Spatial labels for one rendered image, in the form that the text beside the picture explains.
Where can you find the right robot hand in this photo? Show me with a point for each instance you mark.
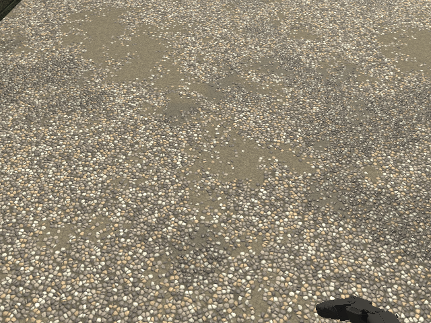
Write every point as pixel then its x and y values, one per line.
pixel 355 309

